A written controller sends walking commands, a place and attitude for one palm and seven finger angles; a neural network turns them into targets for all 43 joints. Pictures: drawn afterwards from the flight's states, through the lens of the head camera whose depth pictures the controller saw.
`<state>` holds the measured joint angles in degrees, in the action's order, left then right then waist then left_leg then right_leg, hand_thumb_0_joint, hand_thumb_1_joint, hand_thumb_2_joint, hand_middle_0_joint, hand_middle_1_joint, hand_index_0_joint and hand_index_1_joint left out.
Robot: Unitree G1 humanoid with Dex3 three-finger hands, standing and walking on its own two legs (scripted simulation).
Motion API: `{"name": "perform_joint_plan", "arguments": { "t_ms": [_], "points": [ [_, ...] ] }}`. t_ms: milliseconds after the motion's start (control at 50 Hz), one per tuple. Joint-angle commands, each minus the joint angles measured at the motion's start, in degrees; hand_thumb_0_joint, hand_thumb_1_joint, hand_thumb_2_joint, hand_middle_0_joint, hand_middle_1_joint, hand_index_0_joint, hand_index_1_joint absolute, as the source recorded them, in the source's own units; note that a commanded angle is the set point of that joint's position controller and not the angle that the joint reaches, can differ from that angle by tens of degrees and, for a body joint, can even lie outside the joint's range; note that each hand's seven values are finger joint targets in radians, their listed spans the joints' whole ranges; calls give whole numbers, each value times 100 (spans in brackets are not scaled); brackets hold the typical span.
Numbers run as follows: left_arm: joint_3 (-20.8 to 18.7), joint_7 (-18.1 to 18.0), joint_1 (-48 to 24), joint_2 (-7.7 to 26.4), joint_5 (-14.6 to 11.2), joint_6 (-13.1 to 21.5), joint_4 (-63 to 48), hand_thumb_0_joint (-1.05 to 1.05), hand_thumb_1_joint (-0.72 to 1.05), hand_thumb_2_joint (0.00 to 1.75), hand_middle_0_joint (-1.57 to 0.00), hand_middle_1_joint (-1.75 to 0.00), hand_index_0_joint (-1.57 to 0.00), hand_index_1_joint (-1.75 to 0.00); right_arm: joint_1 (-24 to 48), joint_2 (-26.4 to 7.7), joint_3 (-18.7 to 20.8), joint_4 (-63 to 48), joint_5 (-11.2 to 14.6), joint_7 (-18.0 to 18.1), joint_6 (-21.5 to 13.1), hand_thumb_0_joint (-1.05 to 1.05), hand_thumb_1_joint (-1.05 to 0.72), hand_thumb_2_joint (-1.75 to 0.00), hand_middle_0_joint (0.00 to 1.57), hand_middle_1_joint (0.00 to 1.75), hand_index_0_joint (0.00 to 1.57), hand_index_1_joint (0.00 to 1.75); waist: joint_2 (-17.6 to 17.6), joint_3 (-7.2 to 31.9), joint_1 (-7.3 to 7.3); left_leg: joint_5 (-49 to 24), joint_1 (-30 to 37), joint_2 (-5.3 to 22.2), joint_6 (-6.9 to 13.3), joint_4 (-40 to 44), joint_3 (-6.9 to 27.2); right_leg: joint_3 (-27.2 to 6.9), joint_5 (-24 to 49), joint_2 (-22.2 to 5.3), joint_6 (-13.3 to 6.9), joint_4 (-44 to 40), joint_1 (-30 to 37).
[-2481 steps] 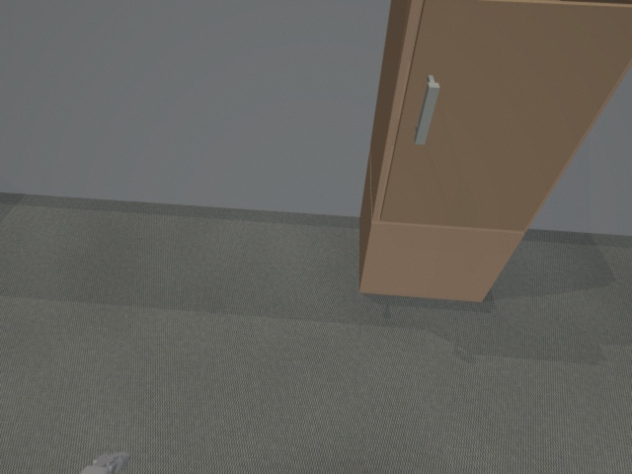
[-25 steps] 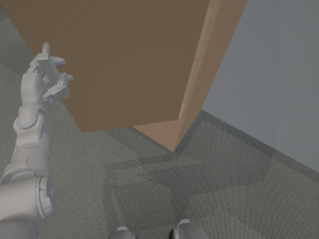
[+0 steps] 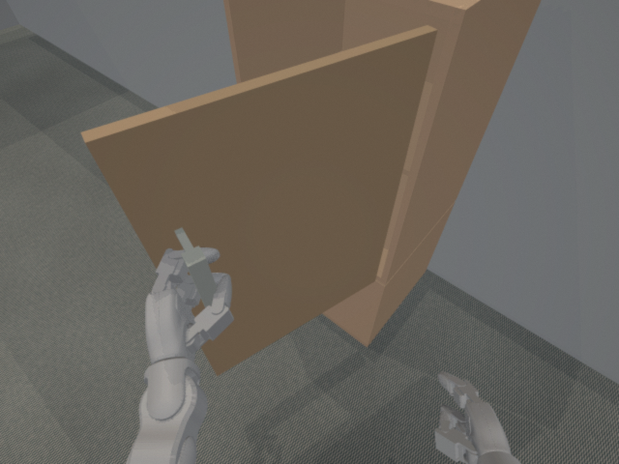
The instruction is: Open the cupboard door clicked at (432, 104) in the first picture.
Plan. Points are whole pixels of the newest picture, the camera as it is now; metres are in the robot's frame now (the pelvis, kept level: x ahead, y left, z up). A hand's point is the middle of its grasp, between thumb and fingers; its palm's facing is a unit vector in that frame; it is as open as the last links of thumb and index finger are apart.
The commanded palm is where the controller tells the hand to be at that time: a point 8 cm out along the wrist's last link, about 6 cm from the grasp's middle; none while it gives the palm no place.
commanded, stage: pull the door open along its arc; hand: left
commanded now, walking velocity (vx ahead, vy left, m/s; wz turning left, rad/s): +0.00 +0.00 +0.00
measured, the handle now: (200, 276) +0.33 +0.16 +0.07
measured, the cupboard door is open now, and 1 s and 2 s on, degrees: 73 81 83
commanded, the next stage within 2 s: open thumb and fingers to let go in 0.28 s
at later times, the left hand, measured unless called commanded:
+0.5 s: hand (260, 330) +0.26 +0.08 +0.07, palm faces +0.51 -0.86 -0.02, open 6.2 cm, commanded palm +0.21 +0.11 +0.06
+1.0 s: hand (257, 322) +0.27 +0.08 +0.07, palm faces +0.45 -0.89 -0.01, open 13.7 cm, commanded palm +0.22 +0.12 +0.06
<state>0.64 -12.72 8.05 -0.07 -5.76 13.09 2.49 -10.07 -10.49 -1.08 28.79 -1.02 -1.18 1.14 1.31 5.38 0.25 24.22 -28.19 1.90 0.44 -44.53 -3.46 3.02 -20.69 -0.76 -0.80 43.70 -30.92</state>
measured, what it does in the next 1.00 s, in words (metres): stands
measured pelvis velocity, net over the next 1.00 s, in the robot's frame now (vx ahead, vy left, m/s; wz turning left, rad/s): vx -0.02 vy -0.02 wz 0.06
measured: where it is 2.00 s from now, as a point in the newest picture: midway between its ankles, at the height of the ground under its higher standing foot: outside the picture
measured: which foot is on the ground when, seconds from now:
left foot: down 0.00-1.00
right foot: down 0.00-1.00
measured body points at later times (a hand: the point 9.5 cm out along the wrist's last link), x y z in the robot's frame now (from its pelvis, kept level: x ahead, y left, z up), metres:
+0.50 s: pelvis +0.00 -0.04 +0.00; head +0.02 -0.07 +0.44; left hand +0.23 +0.12 +0.07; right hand +0.17 -0.26 -0.11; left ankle -0.02 +0.11 -0.71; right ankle +0.01 -0.11 -0.71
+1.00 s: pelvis -0.02 -0.02 +0.00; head -0.01 -0.03 +0.45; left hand +0.24 +0.13 +0.07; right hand +0.17 -0.22 -0.10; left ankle -0.02 +0.11 -0.71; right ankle +0.01 -0.11 -0.71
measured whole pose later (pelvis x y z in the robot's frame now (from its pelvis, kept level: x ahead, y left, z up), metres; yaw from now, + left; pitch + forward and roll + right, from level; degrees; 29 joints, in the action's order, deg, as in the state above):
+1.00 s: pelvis -0.02 -0.02 +0.00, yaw +3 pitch +5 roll +0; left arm 11.8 -34.2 4.7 -5.8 4.9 8.5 5.2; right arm -9.9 -9.9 -0.8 33.1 -4.3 1.4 1.3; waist 2.1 4.2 -0.5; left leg 23.1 -28.2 1.3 -0.9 -46.4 0.2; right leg 6.4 -21.1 -1.5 -2.3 45.7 -29.6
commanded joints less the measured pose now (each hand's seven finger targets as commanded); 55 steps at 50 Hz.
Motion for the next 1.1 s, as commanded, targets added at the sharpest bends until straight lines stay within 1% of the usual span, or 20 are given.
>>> {"name": "perform_joint_plan", "arguments": {
  "t_ms": [0, 100, 140, 220, 300, 320, 340, 360, 380, 440, 520, 580, 660, 720, 760, 800, 880, 920, 1020, 1080],
  "points": [
    [-687, -1142, 98, 543, 346, 182, -1737, 0, 90, 90, -40, -135, -40, -135, 212, -552, 212, -777, -119, 103, -119, 0, -90, -90, 20, 30, 20, 30, -106, 1018, -343, -1754, 139, -192, -48, 601, 183, 3, 1903, 55, -88, -424, 1412],
    [-193, -1887, 283, 49, 722, -169, -1845, 0, 90, 90, -40, -135, -40, -135, 415, -450, 187, -763, -233, 152, 17, 0, -90, -90, 20, 30, 20, 30, -358, 1018, -306, -1610, 114, -239, -31, 472, 217, -134, 1909, 0, -76, -583, 1530],
    [52, -2019, 352, -111, 895, -246, -1902, 0, 90, 90, -40, -135, -40, -135, 416, -437, 189, -744, -271, 153, 41, 0, -90, -90, 20, 30, 20, 30, -351, 1088, -245, -1619, 132, -248, -30, 402, 213, -182, 2001, -27, -64, -590, 1523],
    [723, -1981, 457, -502, 1153, -264, -2048, 0, 90, 90, -40, -135, -40, -135, 448, -429, 198, -761, -339, 185, 12, 0, -90, -90, 20, 30, 20, 30, -463, 953, -127, -1552, 185, -240, -9, 342, 250, -244, 2073, -89, -21, -641, 1424],
    [1213, -1929, 302, -813, 1188, -206, -2074, 0, 90, 90, -40, -135, -40, -135, 497, -439, 198, -726, -351, 213, -132, 0, -90, -90, 20, 30, 20, 30, -570, 803, -30, -1386, 172, -252, 11, 237, 330, -353, 2001, -179, 39, -751, 1298],
    [1319, -1909, 280, -925, 1153, -181, -2041, 0, 90, 90, -40, -135, -40, -135, 468, -437, 192, -707, -353, 210, -180, 0, -90, -90, 20, 30, 20, 30, -725, 820, -3, -1335, 161, -266, 16, 205, 360, -388, 1986, -217, 75, -791, 1291],
    [1286, -1924, 50, -849, 1146, -135, -2132, 0, 90, 90, -40, -135, -40, -135, 499, -453, 206, -676, -341, 218, -217, 0, -90, -90, 20, 30, 20, 30, -613, 875, 2, -1299, 156, -274, 12, 171, 373, -430, 1897, -227, 67, -787, 1249],
    [1135, -1970, -527, -641, 1152, -98, -1994, 0, 90, 90, -40, -135, -40, -135, 483, -472, 202, -575, -350, 265, -236, 0, -90, -90, 20, 30, 20, 30, -730, 718, 114, -1167, 82, -281, 21, 134, 403, -478, 1636, -250, 78, -849, 1089],
    [992, -1991, -503, -585, 1123, -53, -1933, 0, 83, 87, -40, -134, -40, -134, 510, -464, 225, -556, -369, 295, -268, 0, -90, -90, 20, 30, 20, 30, -769, 874, -11, -1103, 62, -294, 10, 138, 396, -551, 1491, -282, 95, -874, 1156],
    [970, -1982, -406, -597, 1097, 34, -1738, 0, 62, 78, -38, -132, -38, -132, 516, -443, 222, -499, -354, 319, -329, 0, -90, -90, 20, 30, 20, 30, -680, 959, -51, -1041, 18, -326, 10, 123, 386, -646, 1315, -326, 90, -932, 1182],
    [1031, -1949, -833, -606, 1114, 75, -1582, 0, 34, 66, -36, -129, -36, -129, 525, -462, 233, -443, -344, 351, -372, 0, -90, -90, 20, 30, 20, 30, -676, 972, -9, -934, 20, -329, 35, 130, 389, -675, 957, -354, 93, -991, 1081],
    [896, -1936, -1067, -498, 1071, 94, -1337, 0, 13, 57, -35, -127, -35, -127, 540, -473, 235, -393, -329, 391, -371, 0, -90, -90, 20, 30, 20, 30, -834, 931, -2, -833, -28, -325, 40, 173, 408, -705, 695, -372, 95, -1074, 1083],
    [1039, -1941, -1266, -708, 1079, 64, -1165, 0, -15, 45, -32, -124, -32, -124, 508, -480, 241, -398, -313, 369, -388, 0, -90, -90, 20, 30, 20, 30, -701, 1028, 6, -913, 86, -311, 50, 238, 394, -483, 754, -278, 42, -944, 1027],
    [882, -1963, -1127, -616, 1037, 48, -1164, 0, -36, 36, -31, -122, -31, -122, 497, -472, 246, -432, -318, 368, -361, 0, -90, -90, 20, 30, 20, 30, -760, 1187, -82, -994, 79, -311, 39, 294, 365, -461, 972, -266, 55, -890, 1200],
    [896, -1986, -1069, -619, 1074, -3, -1117, 0, -50, 30, -30, -120, -30, -120, 477, -478, 238, -451, -300, 349, -329, 0, -90, -90, 20, 30, 20, 30, -655, 1118, -92, -1042, 118, -307, 40, 337, 356, -373, 997, -225, 14, -872, 1194],
    [1002, -2025, -1233, -729, 1091, -39, -1111, 0, -50, 30, -30, -120, -30, -120, 519, -472, 214, -484, -302, 337, -307, 0, -90, -90, 20, 30, 20, 30, -634, 977, -57, -952, 111, -301, 41, 363, 352, -302, 768, -198, 0, -862, 1059],
    [1110, -2141, -1553, -852, 1169, -83, -988, 0, -50, 30, -27, -100, -27, -100, 620, -468, 198, -481, -313, 323, -299, 0, -90, -90, 20, 30, 20, 30, -542, 733, -36, -811, 150, -275, 40, 382, 388, -178, 368, -143, -49, -852, 773],
    [1071, -2187, -1616, -839, 1159, -86, -992, 0, -50, 30, -25, -90, -25, -90, 623, -469, 206, -482, -318, 317, -291, 0, -90, -90, 20, 30, 20, 30, -569, 891, -56, -823, 172, -268, 35, 378, 395, -141, 353, -104, -61, -785, 786],
    [1342, -2244, -1404, -1136, 1227, -185, -1095, 0, -50, 30, -21, -65, -21, -65, 598, -445, 211, -532, -309, 239, -256, 0, -90, -90, 20, 30, 20, 30, -289, 1105, -116, -1139, 277, -217, -10, 423, 422, 81, 746, -7, -147, -475, 816],
    [1385, -2254, -1383, -1188, 1200, -300, -1116, 0, -50, 30, -18, -50, -18, -50, 632, -461, 192, -560, -297, 198, -224, 0, -90, -90, 20, 30, 20, 30, -319, 963, -119, -1138, 213, -196, -27, 441, 463, 141, 715, 11, -155, -436, 768]
  ]
}}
